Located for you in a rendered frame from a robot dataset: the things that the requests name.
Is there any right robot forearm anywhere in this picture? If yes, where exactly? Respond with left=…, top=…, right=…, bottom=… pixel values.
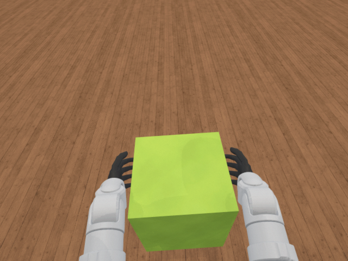
left=237, top=172, right=299, bottom=261

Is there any robot right hand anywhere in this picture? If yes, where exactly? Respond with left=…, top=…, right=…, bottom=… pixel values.
left=225, top=147, right=252, bottom=185

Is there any robot left hand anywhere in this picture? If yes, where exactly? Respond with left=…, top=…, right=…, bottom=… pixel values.
left=108, top=151, right=134, bottom=189

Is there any left robot forearm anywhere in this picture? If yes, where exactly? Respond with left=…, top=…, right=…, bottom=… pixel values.
left=79, top=178, right=127, bottom=261

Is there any carton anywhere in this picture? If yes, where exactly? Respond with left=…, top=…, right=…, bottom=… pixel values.
left=128, top=132, right=239, bottom=252

